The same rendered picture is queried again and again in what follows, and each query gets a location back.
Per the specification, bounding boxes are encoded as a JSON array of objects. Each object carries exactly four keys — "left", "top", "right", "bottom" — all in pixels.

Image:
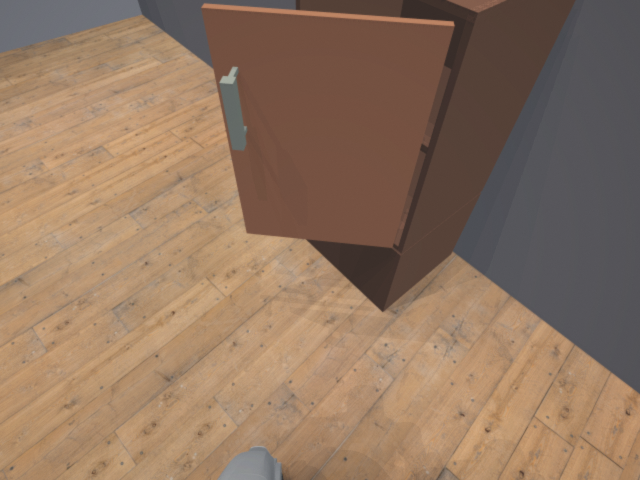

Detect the handle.
[{"left": 219, "top": 67, "right": 247, "bottom": 151}]

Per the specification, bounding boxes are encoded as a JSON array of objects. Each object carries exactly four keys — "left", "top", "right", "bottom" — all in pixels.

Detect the robot left shin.
[{"left": 249, "top": 446, "right": 270, "bottom": 454}]

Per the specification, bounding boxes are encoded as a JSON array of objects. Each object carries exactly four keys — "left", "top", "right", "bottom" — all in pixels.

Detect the cupboard door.
[{"left": 201, "top": 3, "right": 455, "bottom": 248}]

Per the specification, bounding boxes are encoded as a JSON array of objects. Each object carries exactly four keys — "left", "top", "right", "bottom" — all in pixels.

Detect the left robot thigh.
[{"left": 217, "top": 451, "right": 282, "bottom": 480}]

